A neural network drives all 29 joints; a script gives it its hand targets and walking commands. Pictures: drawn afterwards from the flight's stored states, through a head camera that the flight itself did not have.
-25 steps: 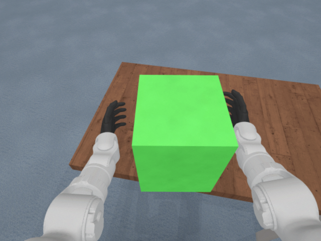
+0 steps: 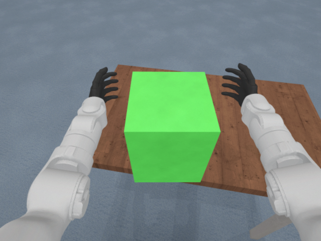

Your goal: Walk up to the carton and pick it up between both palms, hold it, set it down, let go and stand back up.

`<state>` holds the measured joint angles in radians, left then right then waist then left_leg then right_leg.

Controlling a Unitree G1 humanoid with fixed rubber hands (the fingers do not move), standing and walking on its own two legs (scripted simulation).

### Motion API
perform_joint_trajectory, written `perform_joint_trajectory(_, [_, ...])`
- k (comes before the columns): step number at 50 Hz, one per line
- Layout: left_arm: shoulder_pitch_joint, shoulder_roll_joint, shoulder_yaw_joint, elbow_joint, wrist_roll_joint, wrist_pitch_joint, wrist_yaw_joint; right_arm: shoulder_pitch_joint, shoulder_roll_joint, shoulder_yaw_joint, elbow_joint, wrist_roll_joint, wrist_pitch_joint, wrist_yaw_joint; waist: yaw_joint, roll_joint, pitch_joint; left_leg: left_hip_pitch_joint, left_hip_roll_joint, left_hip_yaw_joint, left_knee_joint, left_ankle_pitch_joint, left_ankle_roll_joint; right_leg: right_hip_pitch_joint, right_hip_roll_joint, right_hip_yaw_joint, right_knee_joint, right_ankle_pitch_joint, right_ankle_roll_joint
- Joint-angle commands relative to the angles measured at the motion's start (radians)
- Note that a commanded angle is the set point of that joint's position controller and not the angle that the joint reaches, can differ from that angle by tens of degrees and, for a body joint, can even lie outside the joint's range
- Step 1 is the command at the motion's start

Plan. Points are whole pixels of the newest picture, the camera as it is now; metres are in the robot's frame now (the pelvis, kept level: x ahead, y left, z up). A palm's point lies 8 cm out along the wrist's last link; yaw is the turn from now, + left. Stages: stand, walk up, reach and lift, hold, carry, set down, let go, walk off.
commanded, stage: set down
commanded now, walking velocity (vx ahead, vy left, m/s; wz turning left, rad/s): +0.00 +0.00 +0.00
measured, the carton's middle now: (168, 129) +0.43 +0.01 +0.03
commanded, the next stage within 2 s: none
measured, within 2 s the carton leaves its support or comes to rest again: neither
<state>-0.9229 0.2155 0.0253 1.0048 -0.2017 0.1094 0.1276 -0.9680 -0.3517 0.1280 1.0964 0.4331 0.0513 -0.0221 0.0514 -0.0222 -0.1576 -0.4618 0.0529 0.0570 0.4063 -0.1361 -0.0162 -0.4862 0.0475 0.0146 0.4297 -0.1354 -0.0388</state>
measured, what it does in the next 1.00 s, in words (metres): stands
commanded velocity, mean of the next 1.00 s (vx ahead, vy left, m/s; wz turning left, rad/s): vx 0.00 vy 0.00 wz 0.00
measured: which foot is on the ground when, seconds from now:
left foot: down 0.00-1.00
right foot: down 0.00-1.00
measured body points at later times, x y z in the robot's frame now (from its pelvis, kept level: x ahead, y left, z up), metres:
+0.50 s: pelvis +0.03 +0.01 +0.01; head +0.02 +0.03 +0.46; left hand +0.41 +0.22 +0.14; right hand +0.44 -0.19 +0.16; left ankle +0.03 +0.14 -0.74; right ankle +0.04 -0.09 -0.74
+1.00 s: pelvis +0.01 +0.01 +0.01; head +0.00 +0.02 +0.46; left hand +0.33 +0.20 +0.08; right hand +0.35 -0.20 +0.10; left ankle +0.03 +0.14 -0.74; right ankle +0.04 -0.09 -0.74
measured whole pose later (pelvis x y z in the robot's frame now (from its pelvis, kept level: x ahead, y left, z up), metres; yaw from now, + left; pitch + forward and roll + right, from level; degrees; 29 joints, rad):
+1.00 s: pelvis +0.01 +0.01 +0.01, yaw -1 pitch -1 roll +1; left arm -0.21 0.10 0.07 0.17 -0.09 0.36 0.11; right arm -0.26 -0.27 -0.04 0.37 0.27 0.14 0.00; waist 0.03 -0.04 -0.02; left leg -0.14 0.04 0.07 0.27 -0.12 -0.02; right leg -0.19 0.04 0.03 0.34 -0.14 -0.03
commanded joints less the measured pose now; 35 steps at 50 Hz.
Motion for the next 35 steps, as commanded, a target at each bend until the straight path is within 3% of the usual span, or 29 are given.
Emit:
perform_joint_trajectory(1, [-0.519,0.151,-0.004,-0.183,-0.029,0.050,0.012,-0.486,-0.132,-0.105,-0.177,-0.050,0.061,-0.034,-0.015,-0.036,-0.470,0.189,-0.048,-0.015,-0.025,-0.053,0.034,0.213,-0.025,0.036,-0.092,-0.056,0.056])
perform_joint_trajectory(3, [-0.528,0.139,-0.017,-0.211,-0.030,0.102,0.018,-0.485,-0.149,-0.134,-0.155,-0.066,0.093,-0.044,-0.042,0.002,-0.459,0.270,-0.039,-0.024,-0.027,-0.022,0.016,0.190,-0.012,0.011,-0.102,-0.023,0.047])
perform_joint_trajectory(4, [-0.529,0.135,-0.011,-0.293,-0.028,0.130,0.021,-0.489,-0.165,-0.143,-0.195,-0.058,0.104,-0.044,-0.040,0.025,-0.508,0.330,-0.036,-0.028,-0.018,0.044,0.002,0.190,-0.001,-0.003,-0.101,0.040,0.045])
perform_joint_trajectory(5, [-0.481,0.127,-0.007,-0.272,-0.016,0.169,0.016,-0.465,-0.165,-0.141,-0.170,-0.066,0.120,-0.049,-0.058,0.014,-0.470,0.370,-0.037,-0.031,-0.008,0.090,0.000,0.207,0.007,-0.013,-0.102,0.104,0.053])
perform_joint_trajectory(6, [-0.467,0.144,0.031,-0.305,-0.001,0.199,0.007,-0.463,-0.174,-0.133,-0.187,-0.060,0.131,-0.054,-0.047,-0.009,-0.479,0.390,-0.043,-0.028,-0.005,0.135,0.002,0.244,0.008,-0.012,-0.103,0.175,0.066])
perform_joint_trajectory(7, [-0.452,0.160,0.050,-0.388,0.018,0.233,0.002,-0.441,-0.193,-0.129,-0.219,-0.039,0.143,-0.058,-0.048,0.014,-0.503,0.423,-0.048,-0.030,-0.009,0.193,-0.005,0.302,0.009,-0.009,-0.099,0.258,0.074])
perform_joint_trajectory(8, [-0.407,0.151,0.064,-0.399,0.049,0.267,-0.005,-0.405,-0.183,-0.112,-0.188,-0.029,0.153,-0.061,-0.055,0.022,-0.476,0.437,-0.050,-0.030,-0.002,0.250,-0.008,0.346,0.012,-0.014,-0.090,0.343,0.083])
perform_joint_trajectory(11, [-0.296,0.154,0.109,-0.522,0.090,0.337,-0.034,-0.343,-0.190,-0.083,-0.269,0.009,0.160,-0.068,-0.060,0.004,-0.470,0.470,-0.059,-0.029,-0.011,0.337,-0.006,0.451,0.017,-0.021,-0.084,0.491,0.105])
perform_joint_trajectory(14, [-0.173,0.124,0.121,-0.536,0.130,0.362,-0.054,-0.259,-0.153,-0.047,-0.279,0.032,0.170,-0.055,-0.044,0.001,-0.314,0.455,-0.063,-0.034,-0.043,0.299,0.006,0.454,0.015,-0.020,-0.103,0.434,0.101])
perform_joint_trajectory(17, [-0.087,0.106,0.135,-0.640,0.141,0.369,-0.072,-0.168,-0.146,-0.039,-0.361,0.041,0.166,-0.039,-0.033,0.011,-0.263,0.471,-0.064,-0.030,-0.060,0.311,0.007,0.440,0.013,-0.022,-0.120,0.421,0.098])
perform_joint_trajectory(18, [-0.072,0.100,0.117,-0.667,0.132,0.369,-0.073,-0.146,-0.149,-0.055,-0.391,0.042,0.160,-0.033,-0.052,0.025,-0.246,0.479,-0.065,-0.033,-0.065,0.287,0.004,0.424,0.012,-0.026,-0.125,0.378,0.093])
perform_joint_trajectory(20, [0.035,0.071,0.122,-0.741,0.143,0.371,-0.077,-0.057,-0.145,-0.051,-0.449,0.044,0.154,-0.019,-0.041,0.019,-0.208,0.525,-0.058,-0.037,-0.073,0.303,0.000,0.411,0.020,-0.028,-0.141,0.352,0.085])
perform_joint_trajectory(22, [0.064,0.050,0.111,-0.818,0.141,0.361,-0.073,-0.009,-0.142,-0.092,-0.514,0.018,0.138,-0.006,-0.060,0.043,-0.207,0.554,-0.058,-0.040,-0.060,0.321,-0.008,0.361,0.021,-0.034,-0.149,0.326,0.077])
perform_joint_trajectory(24, [0.157,0.023,0.120,-0.921,0.148,0.344,-0.069,0.079,-0.140,-0.110,-0.606,-0.004,0.110,0.002,-0.063,0.048,-0.220,0.582,-0.059,-0.039,-0.051,0.360,-0.015,0.368,0.023,-0.032,-0.145,0.357,0.070])
perform_joint_trajectory(27, [0.207,0.013,0.093,-1.067,0.126,0.322,-0.054,0.127,-0.151,-0.184,-0.759,-0.060,0.071,-0.003,-0.095,0.047,-0.272,0.577,-0.063,-0.034,-0.044,0.355,-0.021,0.369,0.026,-0.036,-0.126,0.394,0.074])
perform_joint_trajectory(30, [0.280,0.021,0.091,-1.102,0.103,0.309,-0.045,0.192,-0.133,-0.197,-0.843,-0.094,0.063,-0.011,-0.086,-0.007,-0.249,0.555,-0.065,-0.030,-0.061,0.286,-0.003,0.363,0.019,-0.027,-0.123,0.361,0.082])
perform_joint_trajectory(33, [0.324,0.016,0.077,-1.132,0.089,0.299,-0.025,0.249,-0.114,-0.211,-0.902,-0.112,0.073,-0.007,-0.057,0.008,-0.234,0.528,-0.056,-0.030,-0.091,0.186,0.008,0.320,0.009,-0.016,-0.132,0.232,0.065])
perform_joint_trajectory(35, [0.379,-0.009,0.070,-1.096,0.087,0.294,-0.018,0.304,-0.110,-0.213,-0.869,-0.115,0.080,0.003,-0.053,-0.007,-0.204,0.543,-0.048,-0.036,-0.105,0.149,0.011,0.283,0.011,-0.011,-0.151,0.140,0.053])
